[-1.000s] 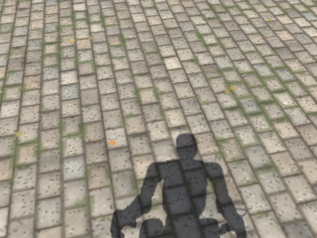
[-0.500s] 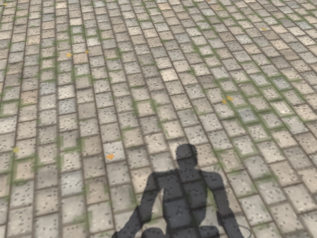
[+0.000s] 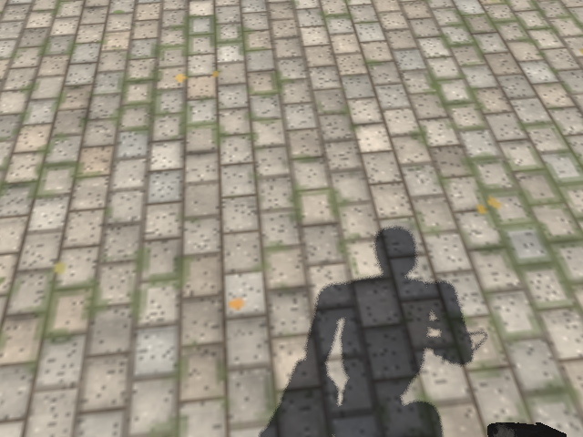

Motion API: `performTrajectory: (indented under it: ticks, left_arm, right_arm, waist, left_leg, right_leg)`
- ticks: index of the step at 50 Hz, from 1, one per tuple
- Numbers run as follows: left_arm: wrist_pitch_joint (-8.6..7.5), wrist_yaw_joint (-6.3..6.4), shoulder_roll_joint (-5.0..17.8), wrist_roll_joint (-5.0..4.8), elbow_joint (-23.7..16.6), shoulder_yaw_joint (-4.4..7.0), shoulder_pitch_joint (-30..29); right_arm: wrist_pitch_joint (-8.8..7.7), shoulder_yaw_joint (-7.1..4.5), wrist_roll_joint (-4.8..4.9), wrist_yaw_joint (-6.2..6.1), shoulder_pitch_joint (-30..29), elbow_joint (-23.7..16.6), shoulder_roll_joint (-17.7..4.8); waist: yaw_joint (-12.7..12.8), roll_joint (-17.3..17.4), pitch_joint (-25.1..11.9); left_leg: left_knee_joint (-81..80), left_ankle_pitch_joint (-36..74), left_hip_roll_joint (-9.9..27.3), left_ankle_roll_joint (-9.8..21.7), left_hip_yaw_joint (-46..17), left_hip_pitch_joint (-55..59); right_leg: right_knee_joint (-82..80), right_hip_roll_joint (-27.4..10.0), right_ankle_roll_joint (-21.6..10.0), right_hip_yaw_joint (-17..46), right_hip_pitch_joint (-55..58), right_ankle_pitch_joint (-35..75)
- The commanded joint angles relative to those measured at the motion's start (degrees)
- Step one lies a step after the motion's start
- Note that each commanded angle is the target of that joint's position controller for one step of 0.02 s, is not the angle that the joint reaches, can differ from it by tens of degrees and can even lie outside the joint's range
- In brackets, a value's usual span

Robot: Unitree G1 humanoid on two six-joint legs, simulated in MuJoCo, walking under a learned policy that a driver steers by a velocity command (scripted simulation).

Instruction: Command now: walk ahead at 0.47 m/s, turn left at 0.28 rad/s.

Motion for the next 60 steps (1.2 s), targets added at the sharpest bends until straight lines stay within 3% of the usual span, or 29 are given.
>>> performTrajectory:
  ticks: [1, 3, 4, 5, 6, 7, 8, 9, 13, 18, 24, 26, 28, 29, 30, 31, 32, 33, 35, 43, 49, 51, 53, 54, 55, 56, 57, 58, 60]
  left_arm:
    - [0.14, 0.42, 10.2, 0.02, -1.9, 2.21, 0.2]
    - [1.21, 0.7, 11.4, 0.64, -3.0, 2.63, -1.7]
    - [1.44, 0.87, 11.2, 0.96, -4.1, 2.37, -2.1]
    - [0.42, 0.13, 6.3, 1.66, -6.4, 0.81, 1.9]
    - [-2.18, -1.01, 2.9, 0.57, -6.6, -0.59, 2.3]
    - [-4.2, -1.57, 7.9, -1.59, -8.7, 0.83, -4.5]
    - [-5.15, -1.38, 9.9, -2.4, -10.8, 1.16, -9.4]
    - [-5.33, -0.71, 10.3, -1.71, -11.0, 1.66, -11.2]
    - [-2.4, 0.47, 8.3, 0.48, -12.8, 2.59, -10.5]
    - [-1.96, 0.61, 7.2, 1.01, -18.2, 2.32, -24.0]
    - [-2.89, -1.07, 8.5, -0.25, -22.3, 2.04, -32.1]
    - [-3.59, -1.56, 10.1, -0.42, -22.8, 2.43, -31.5]
    - [-4.25, -1.31, 12.4, -0.23, -20.9, 3.52, -23.0]
    - [-4.48, -0.9, 15.2, 0.7, -19.7, 4.42, -13.9]
    - [-3.61, -0.48, 20.4, 1.49, -18.3, 5.94, -5.7]
    - [-2.96, -1.0, 16.8, 0.3, -17.4, 5.21, -4.9]
    - [-2.73, -1.1, 11.7, -0.07, -18.5, 3.87, -8.1]
    - [-2.32, -1.22, 10.2, 0.18, -18.9, 3.29, -11.3]
    - [-2.12, -1.67, 8.1, 0.91, -18.3, 2.43, -14.8]
    - [-2.02, -1.53, 12.2, -0.47, -14.8, 3.53, -11.7]
    - [-0.47, -1.4, 14.0, -1.51, -11.5, 3.63, -5.4]
    - [0.23, -1.19, 14.9, -1.6, -11.0, 3.82, -5.6]
    - [0.75, -0.89, 14.0, -1.4, -11.2, 3.29, -6.2]
    - [0.52, -0.74, 11.7, 0.0, -12.9, 2.11, -6.5]
    - [-0.76, -1.16, 4.3, 0.2, -13.8, -0.11, 0.1]
    - [-1.77, -1.49, 10.3, -1.35, -12.8, 1.3, -2.5]
    - [-2.21, -1.64, 13.0, -2.74, -14.5, 2.15, -7.5]
    - [-2.05, -1.32, 12.4, -2.52, -14.8, 2.16, -9.8]
    - [-0.64, -1.01, 10.9, -1.46, -14.4, 2.55, -9.5]
  right_arm:
    - [-0.92, -1.02, -0.02, 1.17, -5.0, -5.0, -4.8]
    - [-0.61, -3.23, -0.03, 1.21, 7.1, -2.1, -8.4]
    - [-0.12, -4.81, 0.09, 0.79, 16.2, 0.4, -11.1]
    - [0.24, -6.22, -0.81, 0.04, 24.2, 1.1, -16.7]
    - [0.42, -5.51, -0.82, -0.14, 24.8, 1.5, -15.7]
    - [-0.18, -4.47, -0.97, -0.2, 21.5, 1.3, -11.9]
    - [-0.78, -3.9, -1.04, -0.23, 16.9, 0.0, -10.0]
    - [-1.32, -3.23, -1.29, 0.07, 12.4, -1.2, -8.2]
    - [-1.48, -2.63, -1.44, -0.66, 10.5, -2.6, -7.6]
    - [-0.99, -3.4, -1.03, -2.88, 17.7, -2.0, -10.5]
    - [0.19, -3.49, -0.15, -3.5, 23.2, -0.9, -10.0]
    - [0.68, -3.82, -0.46, -3.9, 23.0, -1.4, -10.6]
    - [1.01, -3.54, -0.79, -3.9, 21.7, -2.6, -9.6]
    - [0.76, -2.48, -1.39, -3.49, 20.6, -4.0, -6.9]
    - [0.07, -1.29, -0.28, -3.17, 27.7, -5.1, -2.9]
    - [-0.23, -1.26, 0.46, -3.2, 29.4, -5.3, -5.8]
    - [-0.09, -2.5, 0.69, -3.26, 25.4, -5.0, -10.7]
    - [0.15, -2.62, 0.16, -3.4, 21.7, -5.6, -10.7]
    - [0.23, -2.74, -0.81, -3.19, 18.8, -6.5, -8.5]
    - [-0.13, -0.75, -1.53, -1.92, 9.6, -10.3, -3.9]
    - [-0.54, -0.71, -0.61, -0.7, 0.2, -13.9, -5.5]
    - [-0.74, -1.26, -0.7, -0.4, 1.6, -14.0, -7.0]
    - [-0.7, -3.52, -1.19, -0.87, 14.3, -10.1, -10.9]
    - [-0.4, -4.98, -1.78, -1.62, 24.9, -8.1, -15.4]
    - [0.04, -5.65, -1.87, -1.58, 27.3, -7.2, -19.9]
    - [0.04, -4.28, -1.48, -1.49, 27.6, -7.4, -14.1]
    - [-0.3, -3.46, -1.52, -1.54, 23.5, -7.9, -11.9]
    - [-0.54, -2.93, -1.71, -1.49, 19.4, -8.3, -10.2]
    - [-1.24, -2.18, -2.47, -1.18, 14.6, -8.4, -7.1]
  waist:
    - [-3.6, -6.7, 4.4]
    - [-10.3, -8.4, -3.8]
    - [-14.2, -7.3, -8.5]
    - [-12.8, 5.2, -17.1]
    - [-10.9, 11.4, -23.5]
    - [-11.7, 8.2, -15.9]
    - [-10.3, 4.1, -9.6]
    - [-7.4, -2.0, -5.5]
    - [-2.6, 0.0, -1.9]
    - [-6.6, 1.5, 1.3]
    - [-9.3, 2.6, 0.0]
    - [-8.1, 3.8, -0.7]
    - [-3.6, 4.9, -4.6]
    - [0.7, 2.1, -12.5]
    - [-0.2, -12.6, -22.2]
    - [-0.7, -18.9, -22.7]
    - [0.0, -11.3, -13.9]
    - [-0.6, -6.2, -8.0]
    - [-3.2, -5.7, -1.6]
    - [-2.9, -5.3, -0.2]
    - [-0.9, -6.4, 1.8]
    - [-2.9, -7.0, 0.7]
    - [-9.5, -5.8, -7.0]
    - [-13.5, 0.4, -15.1]
    - [-9.7, 15.8, -21.8]
    - [-11.9, 9.8, -20.8]
    - [-11.2, 7.2, -12.2]
    - [-9.4, 3.7, -8.3]
    - [-5.7, 4.2, -3.9]
  left_leg:
    - [-1.0, -3.3, -2.4, 3.3, 1.5, 4.1]
    - [-0.4, -6.2, -7.0, 5.8, 4.2, 19.2]
    - [-0.8, -6.2, -6.3, 7.7, 0.7, 33.6]
    - [-2.5, -14.2, 8.0, 15.9, -25.3, 56.3]
    - [-17.0, -25.0, 17.4, 22.1, -52.4, 62.7]
    - [-19.3, -25.3, 14.7, 18.1, -47.2, 57.5]
    - [-19.8, -20.0, 12.6, 15.7, -38.2, 48.5]
    - [-20.9, -12.6, 10.1, 14.3, -31.2, 38.4]
    - [-24.4, -4.3, 5.3, 13.5, -21.0, 21.4]
    - [-24.4, -5.5, 1.4, 10.6, -16.9, 18.1]
    - [-17.8, -8.2, 3.5, 8.3, -22.5, 26.6]
    - [-13.8, -5.7, 4.9, 7.9, -25.8, 30.2]
    - [-6.3, 0.7, 2.4, 6.1, -25.7, 29.7]
    - [7.0, -1.1, -0.8, 4.2, -22.1, 23.7]
    - [26.6, -19.0, -9.3, -0.6, -13.2, 3.7]
    - [36.3, -35.1, -6.9, -1.0, -12.8, -6.1]
    - [40.1, -30.7, -4.0, -1.0, -13.8, -9.1]
    - [39.8, -25.9, -1.9, -1.3, -11.6, -8.1]
    - [33.9, -20.9, 0.8, -1.3, -10.8, -4.4]
    - [9.7, -4.7, 2.8, -2.6, -4.9, -0.4]
    - [-1.6, -3.1, 0.3, -1.2, -3.0, 3.0]
    - [-4.0, -6.4, -1.0, 0.4, -2.1, 7.1]
    - [-6.5, -5.6, -3.5, 3.2, 0.0, 26.5]
    - [-4.8, -3.6, 6.7, 6.9, -11.4, 43.6]
    - [-11.2, -13.1, 19.3, 15.9, -37.9, 60.1]
    - [-15.3, -20.1, 19.4, 15.4, -42.0, 58.1]
    - [-16.3, -17.6, 17.6, 12.7, -33.2, 50.8]
    - [-17.8, -13.0, 15.2, 11.0, -26.1, 43.2]
    - [-22.0, -7.4, 11.7, 9.1, -17.3, 32.5]
  right_leg:
    - [4.3, -16.6, -6.4, 0.3, -3.5, 42.6]
    - [21.0, -15.4, -4.4, -2.5, -3.4, 61.6]
    - [34.6, -13.5, -2.5, -3.5, -12.2, 57.8]
    - [57.9, -6.2, 0.9, -3.6, -35.2, 31.3]
    - [72.8, 2.6, 1.7, 5.6, -47.9, -10.3]
    - [76.4, -1.3, -0.4, 11.5, -54.4, -8.1]
    - [73.9, -4.0, -1.6, 10.5, -54.7, -3.1]
    - [68.7, -6.4, -1.7, 10.0, -51.4, 0.7]
    - [55.8, -9.2, 0.7, 9.0, -42.1, 3.7]
    - [32.4, -5.6, 3.5, 7.4, -42.9, 22.0]
    - [19.7, -2.4, 3.1, 9.0, -39.4, 24.5]
    - [17.9, -2.1, 2.1, 9.4, -37.5, 19.0]
    - [15.0, -2.1, -0.6, 8.1, -25.4, 16.4]
    - [17.5, -9.1, -4.3, 13.7, -10.4, 15.4]
    - [16.2, -22.8, -13.3, 35.5, 12.9, 7.2]
    - [11.1, -27.0, -15.1, 49.4, 14.4, -3.5]
    - [9.8, -24.2, -12.4, 42.3, 6.7, -7.2]
    - [8.7, -21.3, -10.4, 34.0, -1.7, -2.4]
    - [5.1, -16.7, -9.5, 24.4, -13.5, 7.6]
    - [-0.4, -13.3, -10.6, 9.8, -17.6, 23.4]
    - [2.1, -15.9, -8.8, 8.7, -12.0, 22.8]
    - [5.7, -16.9, -7.7, 8.5, -9.6, 28.9]
    - [21.1, -12.9, -5.0, 4.2, -13.1, 42.2]
    - [38.8, -9.7, -2.6, 1.5, -24.8, 28.8]
    - [58.2, 0.3, 0.5, 2.3, -46.7, -9.5]
    - [65.6, -1.9, -0.2, 10.0, -53.1, -14.3]
    - [66.5, -4.5, -1.1, 9.8, -56.4, -9.4]
    - [64.0, -7.1, -1.0, 8.7, -54.4, -4.1]
    - [59.1, -9.8, -0.5, 9.5, -48.6, 1.9]
Velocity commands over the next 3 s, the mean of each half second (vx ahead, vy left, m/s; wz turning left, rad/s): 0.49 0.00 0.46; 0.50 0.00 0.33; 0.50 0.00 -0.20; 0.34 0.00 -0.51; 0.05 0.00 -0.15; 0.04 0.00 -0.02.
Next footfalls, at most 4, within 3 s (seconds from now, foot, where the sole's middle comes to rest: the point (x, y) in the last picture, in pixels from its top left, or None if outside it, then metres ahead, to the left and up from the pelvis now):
0.08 left None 0.24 0.12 -0.77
0.58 right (345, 401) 0.56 -0.03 -0.77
1.08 left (205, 336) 0.70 0.32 -0.77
1.62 right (268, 225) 1.06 0.20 -0.77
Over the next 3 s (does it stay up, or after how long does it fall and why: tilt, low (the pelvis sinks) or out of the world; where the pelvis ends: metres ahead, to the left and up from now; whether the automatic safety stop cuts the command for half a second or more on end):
stays up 1.16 0.28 0.00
